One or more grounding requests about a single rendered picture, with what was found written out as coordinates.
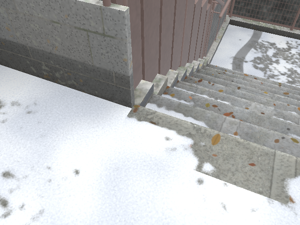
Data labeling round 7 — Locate stairs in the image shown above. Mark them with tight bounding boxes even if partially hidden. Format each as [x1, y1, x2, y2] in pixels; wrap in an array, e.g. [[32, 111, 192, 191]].
[[145, 64, 300, 158]]

